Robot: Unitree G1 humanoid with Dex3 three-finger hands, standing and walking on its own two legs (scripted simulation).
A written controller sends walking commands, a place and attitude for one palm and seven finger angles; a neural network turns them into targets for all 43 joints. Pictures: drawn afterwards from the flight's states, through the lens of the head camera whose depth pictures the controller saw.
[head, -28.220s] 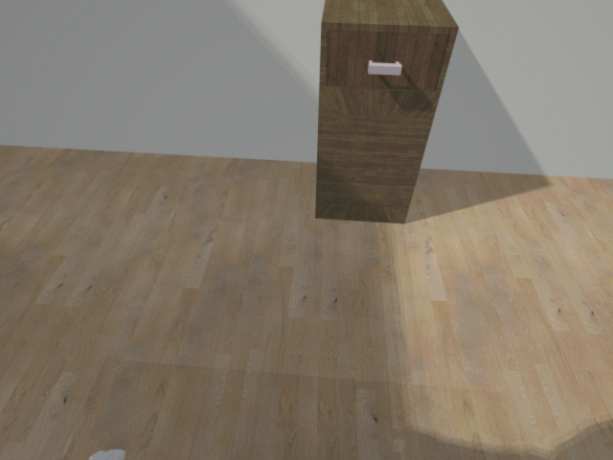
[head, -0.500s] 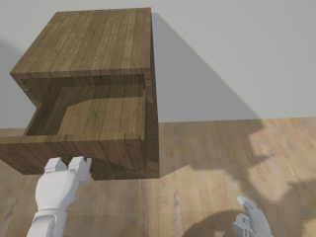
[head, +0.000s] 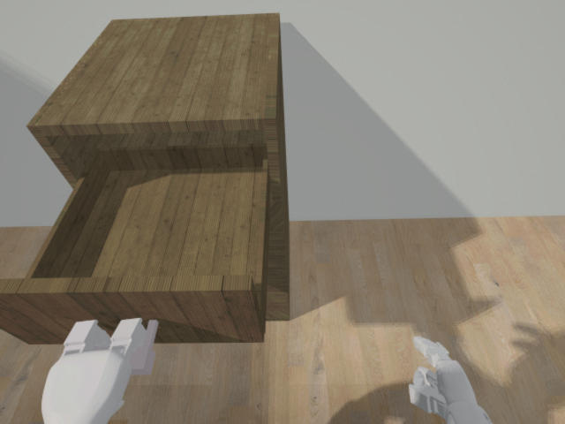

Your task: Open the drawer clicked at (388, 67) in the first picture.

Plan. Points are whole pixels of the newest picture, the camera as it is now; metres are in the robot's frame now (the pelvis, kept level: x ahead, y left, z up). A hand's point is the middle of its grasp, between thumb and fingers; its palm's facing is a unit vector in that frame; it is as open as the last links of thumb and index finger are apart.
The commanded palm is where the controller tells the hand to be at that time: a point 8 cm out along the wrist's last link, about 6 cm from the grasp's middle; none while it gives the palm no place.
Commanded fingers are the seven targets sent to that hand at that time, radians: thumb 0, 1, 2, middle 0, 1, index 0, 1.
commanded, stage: pull the drawer open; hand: left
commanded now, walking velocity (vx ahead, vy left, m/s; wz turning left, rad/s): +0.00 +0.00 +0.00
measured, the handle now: (115, 343) +0.21 +0.25 +0.02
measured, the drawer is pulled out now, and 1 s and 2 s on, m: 0.30 0.30 0.29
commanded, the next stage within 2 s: open the thumb to release the handle in 0.16 s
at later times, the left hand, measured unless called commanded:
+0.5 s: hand (115, 384) +0.16 +0.24 +0.00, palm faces +0.03 -0.05 -1.00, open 6.9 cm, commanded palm +0.13 +0.25 +0.05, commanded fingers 0.00 -0.01 0.51 -0.34 -1.25 -0.34 -1.25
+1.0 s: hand (113, 389) +0.16 +0.24 +0.01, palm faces +0.02 -0.05 -1.00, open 13.7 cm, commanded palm +0.14 +0.25 +0.05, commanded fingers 0.00 -0.50 0.30 -0.30 -1.20 -0.30 -1.20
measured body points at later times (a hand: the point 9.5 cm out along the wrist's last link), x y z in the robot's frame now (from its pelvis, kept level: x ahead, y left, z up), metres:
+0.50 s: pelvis -0.01 +0.00 -0.01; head +0.03 -0.03 +0.44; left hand +0.16 +0.24 +0.05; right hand +0.19 -0.23 -0.12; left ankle -0.03 +0.12 -0.70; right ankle +0.01 -0.11 -0.70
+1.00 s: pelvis -0.02 -0.02 +0.00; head +0.01 -0.04 +0.45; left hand +0.15 +0.24 +0.06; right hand +0.20 -0.23 -0.10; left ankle -0.03 +0.12 -0.70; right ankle +0.01 -0.11 -0.70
